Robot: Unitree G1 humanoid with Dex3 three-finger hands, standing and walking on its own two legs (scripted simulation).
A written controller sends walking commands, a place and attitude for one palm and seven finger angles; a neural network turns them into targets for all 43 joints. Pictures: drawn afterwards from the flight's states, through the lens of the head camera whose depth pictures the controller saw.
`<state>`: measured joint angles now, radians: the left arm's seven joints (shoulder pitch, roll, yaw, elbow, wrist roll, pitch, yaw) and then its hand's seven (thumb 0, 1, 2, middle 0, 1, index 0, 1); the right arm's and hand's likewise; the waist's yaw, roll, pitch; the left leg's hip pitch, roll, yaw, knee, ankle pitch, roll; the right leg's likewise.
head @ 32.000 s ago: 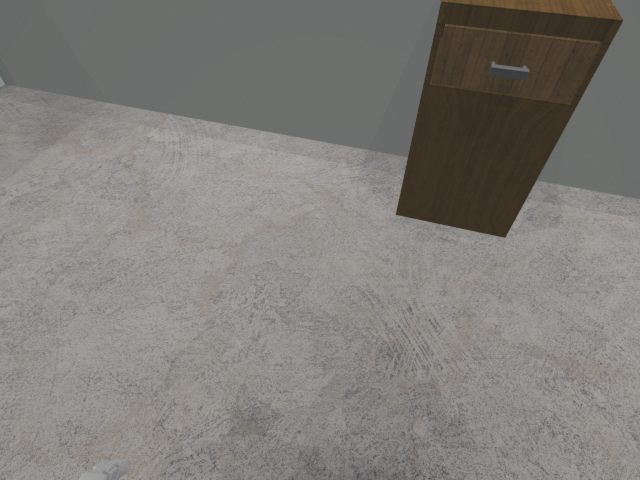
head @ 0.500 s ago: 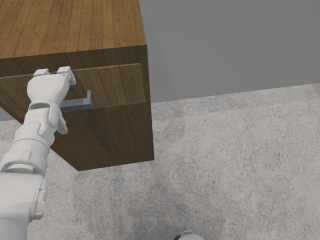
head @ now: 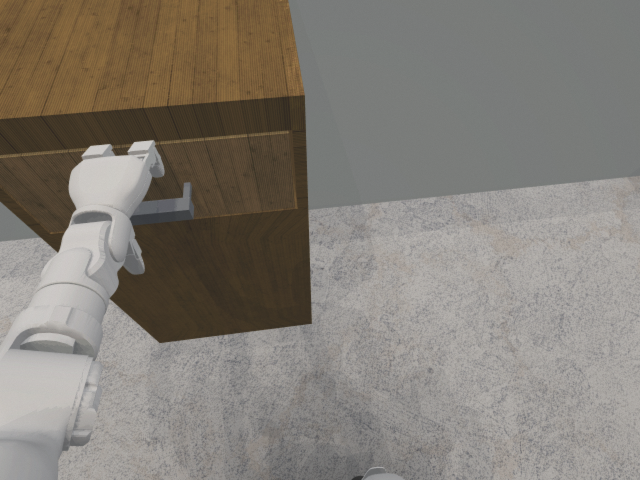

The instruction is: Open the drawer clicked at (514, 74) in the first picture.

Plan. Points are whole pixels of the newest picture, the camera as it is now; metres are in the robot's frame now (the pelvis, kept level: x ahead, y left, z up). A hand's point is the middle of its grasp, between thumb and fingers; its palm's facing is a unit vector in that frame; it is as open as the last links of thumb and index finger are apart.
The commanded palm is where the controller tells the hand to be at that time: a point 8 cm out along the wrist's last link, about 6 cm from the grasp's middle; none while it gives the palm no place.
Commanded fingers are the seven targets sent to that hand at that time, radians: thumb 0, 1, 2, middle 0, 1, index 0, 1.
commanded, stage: re-aim the fingers above the handle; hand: left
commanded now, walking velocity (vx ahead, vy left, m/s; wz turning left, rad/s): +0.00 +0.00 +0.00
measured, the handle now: (157, 201) +0.52 +0.25 -0.02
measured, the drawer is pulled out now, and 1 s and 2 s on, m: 0.00 0.00 0.00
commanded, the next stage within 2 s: lower the fingers behind the handle in 0.54 s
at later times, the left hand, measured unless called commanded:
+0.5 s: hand (131, 208) +0.46 +0.25 +0.04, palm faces -0.04 -0.02 -1.00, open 13.8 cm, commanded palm +0.44 +0.25 +0.10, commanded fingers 0.00 -0.50 0.30 -0.30 -1.20 -0.30 -1.20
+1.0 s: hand (140, 216) +0.46 +0.25 +0.01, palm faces -0.06 -0.01 -1.00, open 13.8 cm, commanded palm +0.44 +0.25 +0.07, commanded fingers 0.00 -0.50 0.30 -0.30 -1.20 -0.30 -1.20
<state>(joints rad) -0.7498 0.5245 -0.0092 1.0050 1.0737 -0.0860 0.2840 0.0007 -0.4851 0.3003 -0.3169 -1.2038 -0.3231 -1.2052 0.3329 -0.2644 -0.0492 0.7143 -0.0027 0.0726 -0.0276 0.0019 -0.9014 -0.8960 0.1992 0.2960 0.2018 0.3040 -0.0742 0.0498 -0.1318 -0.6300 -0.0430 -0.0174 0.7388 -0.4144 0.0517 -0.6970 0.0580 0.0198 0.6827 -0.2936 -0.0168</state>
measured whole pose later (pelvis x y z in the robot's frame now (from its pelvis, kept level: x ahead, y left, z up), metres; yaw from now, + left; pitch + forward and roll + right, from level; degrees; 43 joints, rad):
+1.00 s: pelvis +0.00 +0.00 -0.01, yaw -1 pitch +20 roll -1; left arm -0.76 0.53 0.03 1.06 1.10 -0.08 0.33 0.00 -0.48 0.30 -0.32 -1.20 -0.32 -1.21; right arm 0.33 -0.26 -0.04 0.71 -0.02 0.06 -0.02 0.00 -0.90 -0.90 0.20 0.30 0.20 0.30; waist -0.09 0.04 -0.14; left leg -0.71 -0.04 0.00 0.79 -0.43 0.05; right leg -0.78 0.07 0.03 0.74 -0.31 -0.02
